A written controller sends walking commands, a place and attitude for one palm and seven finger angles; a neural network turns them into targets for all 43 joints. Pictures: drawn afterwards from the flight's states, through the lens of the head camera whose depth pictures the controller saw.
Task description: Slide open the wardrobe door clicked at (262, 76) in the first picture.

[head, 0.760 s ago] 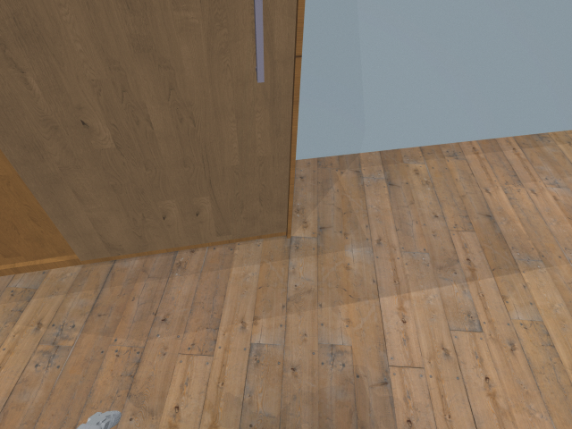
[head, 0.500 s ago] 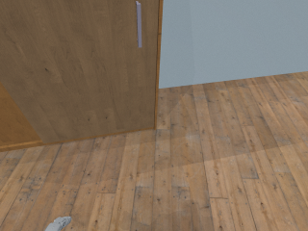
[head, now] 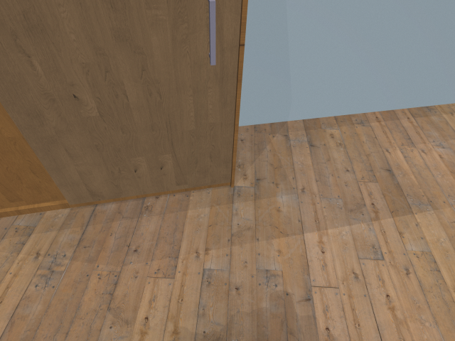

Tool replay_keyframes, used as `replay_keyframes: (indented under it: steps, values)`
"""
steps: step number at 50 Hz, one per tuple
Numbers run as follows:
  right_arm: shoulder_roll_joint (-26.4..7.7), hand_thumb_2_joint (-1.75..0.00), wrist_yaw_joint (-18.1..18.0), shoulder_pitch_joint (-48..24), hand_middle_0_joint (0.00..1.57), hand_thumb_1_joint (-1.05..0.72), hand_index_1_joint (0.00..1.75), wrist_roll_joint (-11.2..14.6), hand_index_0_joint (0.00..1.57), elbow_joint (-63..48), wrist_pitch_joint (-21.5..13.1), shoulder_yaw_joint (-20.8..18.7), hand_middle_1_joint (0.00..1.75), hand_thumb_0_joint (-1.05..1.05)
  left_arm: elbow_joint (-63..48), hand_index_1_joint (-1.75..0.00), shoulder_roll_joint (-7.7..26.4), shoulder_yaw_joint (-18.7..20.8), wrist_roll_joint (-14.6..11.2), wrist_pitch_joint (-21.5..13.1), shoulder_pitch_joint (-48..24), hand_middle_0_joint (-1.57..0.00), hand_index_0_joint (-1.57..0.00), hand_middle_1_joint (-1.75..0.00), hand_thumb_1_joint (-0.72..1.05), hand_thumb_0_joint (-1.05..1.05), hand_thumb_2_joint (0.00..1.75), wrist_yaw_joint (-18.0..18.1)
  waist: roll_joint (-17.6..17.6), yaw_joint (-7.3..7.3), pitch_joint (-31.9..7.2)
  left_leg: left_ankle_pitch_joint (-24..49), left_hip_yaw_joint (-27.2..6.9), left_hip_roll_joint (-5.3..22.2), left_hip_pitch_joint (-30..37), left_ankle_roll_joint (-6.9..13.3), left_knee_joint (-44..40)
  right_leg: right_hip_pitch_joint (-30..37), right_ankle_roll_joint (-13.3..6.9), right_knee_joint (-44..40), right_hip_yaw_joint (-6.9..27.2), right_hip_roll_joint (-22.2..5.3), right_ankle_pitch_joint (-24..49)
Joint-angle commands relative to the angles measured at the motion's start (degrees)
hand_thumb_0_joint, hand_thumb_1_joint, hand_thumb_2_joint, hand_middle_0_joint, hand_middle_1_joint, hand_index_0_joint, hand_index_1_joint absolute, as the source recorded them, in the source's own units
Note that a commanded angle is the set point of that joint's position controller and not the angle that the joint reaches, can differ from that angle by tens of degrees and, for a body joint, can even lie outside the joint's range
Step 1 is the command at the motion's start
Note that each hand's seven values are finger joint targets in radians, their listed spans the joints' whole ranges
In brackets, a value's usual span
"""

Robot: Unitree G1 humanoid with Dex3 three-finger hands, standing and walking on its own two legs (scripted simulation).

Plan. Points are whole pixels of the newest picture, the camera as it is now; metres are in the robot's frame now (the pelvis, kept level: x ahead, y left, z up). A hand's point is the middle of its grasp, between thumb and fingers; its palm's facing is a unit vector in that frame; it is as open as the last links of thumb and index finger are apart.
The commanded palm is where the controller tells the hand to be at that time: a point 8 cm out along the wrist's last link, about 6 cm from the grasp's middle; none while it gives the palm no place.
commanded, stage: stand and wait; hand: right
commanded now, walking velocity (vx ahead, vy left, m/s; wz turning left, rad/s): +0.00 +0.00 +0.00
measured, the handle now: (211, 32) +1.00 +0.12 +0.11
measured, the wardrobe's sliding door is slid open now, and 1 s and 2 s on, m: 0.00 0.00 0.00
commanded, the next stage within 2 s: look at it before walking up in 0.06 s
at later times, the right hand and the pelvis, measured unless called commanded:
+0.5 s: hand out of the picture +0.08 -0.25 -0.15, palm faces -0.04 +0.94 -0.34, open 7.3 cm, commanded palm none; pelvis +0.01 +0.00 +0.00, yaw +0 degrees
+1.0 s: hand out of the picture +0.06 -0.22 -0.17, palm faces -0.06 +0.96 -0.27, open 7.3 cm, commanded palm none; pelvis +0.03 +0.00 +0.00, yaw +3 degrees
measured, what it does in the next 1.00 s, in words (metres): stands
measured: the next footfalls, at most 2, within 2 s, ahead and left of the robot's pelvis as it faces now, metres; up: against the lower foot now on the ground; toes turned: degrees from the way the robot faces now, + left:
right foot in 1.52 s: +0.36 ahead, -0.07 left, +0.00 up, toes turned +4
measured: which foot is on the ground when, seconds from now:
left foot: down 0.00-1.00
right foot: down 0.00-1.00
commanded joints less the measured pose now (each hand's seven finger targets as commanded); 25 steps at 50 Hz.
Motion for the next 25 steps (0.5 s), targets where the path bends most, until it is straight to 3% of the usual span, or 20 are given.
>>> replay_keyframes:
  steps: [1, 25]
  values:
    - [-11.8, -0.9, -0.7, -2.9, 0.2, -0.9, 0.3, 0.3, 0.2, -3.9, -1.5, -2.7, 0.3, 0.0, -3.9, -0.3, 11.2, 2.3, -0.3, -1.5, -3.4, -0.2, -0.2, -0.3, 0.9, 0.0, 0.9, 0.6, 1.4, -0.19, -2.3, -1.1, -7.2, 6.6, -0.9, 2.0, -6.0, -0.3, -2.1, -4.2, 5.4, -6.0, 1.5]
    - [-11.6, -0.9, -0.8, -3.0, 0.2, -0.9, 0.3, 0.2, 0.2, -3.7, -1.6, -2.7, 0.3, 0.0, -3.5, -0.3, 11.1, 2.3, -0.5, -1.7, -3.9, -0.2, -0.2, -0.3, 0.9, 0.0, 0.9, 0.8, 0.8, -0.27, -3.9, 5.7, -6.4, 6.6, 1.2, 1.8, -5.5, 1.6, -1.9, -4.6, 5.1, -6.7, 5.9]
